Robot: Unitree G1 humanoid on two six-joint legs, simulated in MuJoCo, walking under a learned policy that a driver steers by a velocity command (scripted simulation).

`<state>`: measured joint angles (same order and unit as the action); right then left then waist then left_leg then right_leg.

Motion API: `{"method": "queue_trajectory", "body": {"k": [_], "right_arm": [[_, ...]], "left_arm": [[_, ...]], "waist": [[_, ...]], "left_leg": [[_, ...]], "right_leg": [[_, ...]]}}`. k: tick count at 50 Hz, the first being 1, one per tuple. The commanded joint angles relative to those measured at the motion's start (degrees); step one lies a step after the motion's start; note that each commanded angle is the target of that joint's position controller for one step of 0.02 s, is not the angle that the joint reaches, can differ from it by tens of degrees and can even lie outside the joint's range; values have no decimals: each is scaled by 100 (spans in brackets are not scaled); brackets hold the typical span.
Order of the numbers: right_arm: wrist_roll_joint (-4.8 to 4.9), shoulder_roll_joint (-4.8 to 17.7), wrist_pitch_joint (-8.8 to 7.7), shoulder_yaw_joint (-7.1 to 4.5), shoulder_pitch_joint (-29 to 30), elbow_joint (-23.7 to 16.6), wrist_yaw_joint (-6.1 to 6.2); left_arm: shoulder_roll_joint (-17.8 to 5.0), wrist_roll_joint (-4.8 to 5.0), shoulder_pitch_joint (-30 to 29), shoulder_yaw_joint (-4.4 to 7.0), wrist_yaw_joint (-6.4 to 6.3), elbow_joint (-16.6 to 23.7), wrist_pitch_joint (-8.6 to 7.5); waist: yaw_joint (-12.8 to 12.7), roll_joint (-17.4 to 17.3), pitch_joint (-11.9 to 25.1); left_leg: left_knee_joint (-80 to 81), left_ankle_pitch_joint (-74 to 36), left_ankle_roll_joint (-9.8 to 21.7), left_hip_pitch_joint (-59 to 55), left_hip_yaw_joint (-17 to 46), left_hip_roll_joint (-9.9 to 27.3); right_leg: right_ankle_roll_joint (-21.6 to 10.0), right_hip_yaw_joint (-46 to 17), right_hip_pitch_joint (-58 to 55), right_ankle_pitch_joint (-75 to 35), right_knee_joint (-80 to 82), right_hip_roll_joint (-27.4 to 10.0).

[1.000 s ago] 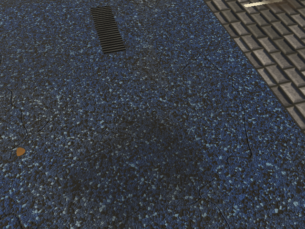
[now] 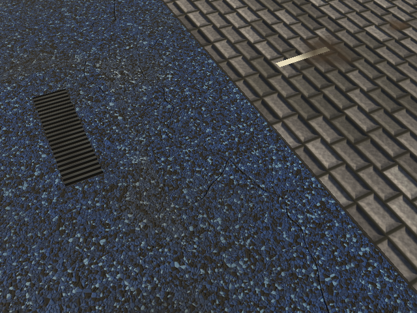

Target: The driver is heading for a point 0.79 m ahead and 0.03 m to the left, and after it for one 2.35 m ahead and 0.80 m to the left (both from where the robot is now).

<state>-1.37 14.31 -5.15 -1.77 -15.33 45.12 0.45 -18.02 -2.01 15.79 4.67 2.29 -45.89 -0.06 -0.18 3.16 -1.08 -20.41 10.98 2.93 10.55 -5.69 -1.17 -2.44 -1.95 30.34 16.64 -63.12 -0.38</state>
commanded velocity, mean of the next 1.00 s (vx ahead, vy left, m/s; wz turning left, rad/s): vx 0.50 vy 0.00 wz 0.04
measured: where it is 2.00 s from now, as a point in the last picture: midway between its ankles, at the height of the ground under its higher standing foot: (195, 187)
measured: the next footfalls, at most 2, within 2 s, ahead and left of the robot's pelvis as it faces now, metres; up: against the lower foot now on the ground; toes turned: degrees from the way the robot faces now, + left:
right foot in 0.32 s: +0.29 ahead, -0.14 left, +0.00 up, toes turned -15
left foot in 0.88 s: +0.59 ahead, -0.01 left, +0.00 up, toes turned +7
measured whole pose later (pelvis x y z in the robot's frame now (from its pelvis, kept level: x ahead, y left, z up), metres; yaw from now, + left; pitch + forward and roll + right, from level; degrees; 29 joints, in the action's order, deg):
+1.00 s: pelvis +0.51 -0.05 -0.02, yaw +7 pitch +0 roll +0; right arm -0.7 15.4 -1.0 -4.1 -11.1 47.8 -0.9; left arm -13.4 -1.1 16.6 1.8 -0.3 -49.8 -4.1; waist -0.7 0.3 -3.5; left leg -30.7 12.0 7.8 18.9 -3.9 -6.7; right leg -0.9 2.3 19.5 20.8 -71.6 -2.4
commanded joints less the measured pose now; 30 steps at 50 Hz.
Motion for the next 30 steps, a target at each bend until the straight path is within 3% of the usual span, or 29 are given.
{"method": "queue_trajectory", "body": {"k": [1, 7, 10, 12, 14, 15, 16, 17, 18, 19, 20, 21, 22, 23, 25, 27, 30], "right_arm": [[48, 589, -143, -159, -228, -175, -10], [29, 656, -99, -198, -556, 70, -19], [26, 793, -47, -240, -832, 220, 20], [16, 874, 28, -258, -954, 314, 53], [9, 988, 107, -257, -1131, 458, 77], [8, 1020, 148, -239, -1199, 526, 74], [45, 949, 171, -190, -1142, 520, 62], [162, 493, 149, -50, -1235, 258, 2], [221, 386, 158, -54, -1388, 108, -56], [135, 878, 181, -201, -679, 45, -17], [210, 643, 125, -143, -430, -12, -44], [207, 546, 120, -130, -555, 106, -64], [94, 519, 206, -151, -681, 204, -81], [10, 448, 311, -148, -955, 368, -107], [-6, 353, 417, -179, -1011, 440, -184], [9, 262, 451, -190, -667, 366, -239], [6, 243, 452, -199, -61, 212, -268]], "left_arm": [[-93, -27, -103, -7, 107, 419, 33], [92, -1, -1248, -156, 226, 822, -2], [87, -21, -1737, -202, 271, 1039, -17], [40, -49, -1824, -196, 253, 1115, -19], [2, -99, -1505, -166, 175, 1040, -46], [-72, -122, -901, -113, 120, 847, -99], [-173, -178, 83, -40, 40, 491, -173], [-703, -294, 852, 94, -71, 348, -208], [-1148, -68, 961, 195, -132, 340, -167], [-1015, 48, 745, 186, -203, 367, -134], [-716, 46, 409, 92, -241, 269, -184], [-388, 36, 176, -8, -232, 201, -245], [-183, 64, -24, -81, -230, 152, -318], [-53, 73, -143, -122, -228, 137, -375], [-51, 87, -27, -124, -221, 32, -502], [-133, 101, 97, -95, -225, -81, -572], [-73, 97, 346, -109, -244, -232, -594]], "waist": [[-14, -823, 23], [202, -802, -260], [337, -792, -385], [332, -807, -367], [166, -916, -104], [-101, -895, 231], [-558, -679, 740], [-778, 114, 1562], [-628, 972, 2236], [-752, -76, 1655], [-539, -93, 844], [-253, -244, 372], [-32, -109, 142], [100, 27, 88], [178, 22, 69], [161, 43, -126], [33, 36, -356]], "left_leg": [[1115, -1370, 599, -629, 1038, 1600], [1144, -1821, 486, -725, 38, 1422], [1025, -2120, 425, -1071, -199, 1583], [677, -2930, 355, -1381, -400, 1647], [-163, -4740, 334, -1481, -531, 1689], [-937, -5110, 328, -1389, -566, 1687], [-2049, -4472, 241, -751, -710, 1544], [-3868, -1949, 73, 973, -719, 1197], [-5727, 2025, -118, 2409, -226, 149], [-5941, 1511, -58, 2798, 659, 333], [-5659, 1151, -4, 2775, 839, 462], [-5088, 940, 23, 2471, 851, 648], [-4727, 821, 4, 2195, 873, 726], [-4593, 693, -31, 1880, 850, 710], [-4540, 417, -42, 1869, 825, 618], [-4346, -8, -67, 2280, 830, 657], [-3842, -605, -116, 2860, 815, 665]], "right_leg": [[98, -145, 974, -509, -91, -298], [88, 298, 869, -1525, 1568, -305], [-110, 625, 658, -1308, 2270, -254], [-298, 834, 418, -863, 2589, -92], [-544, 966, -387, -236, 2854, 305], [-693, 900, -1164, -186, 3116, 506], [-842, 711, -2575, -577, 3567, 496], [-1231, -1123, -4509, 193, 3711, -1019], [-1838, -3745, -5275, -514, 4435, -2588], [-1667, -2934, -4697, -1351, 4433, -2309], [-1499, -1955, -3823, -1904, 4521, -2066], [-1163, -1306, -3089, -2177, 4751, -1749], [-919, -866, -2642, -2245, 4913, -1495], [-781, -552, -2332, -2169, 5082, -1349], [-724, -256, -2245, -2320, 5311, -1249], [-658, 62, -2288, -2251, 5521, -1209], [-577, 421, -2517, -2313, 5649, -1159]]}}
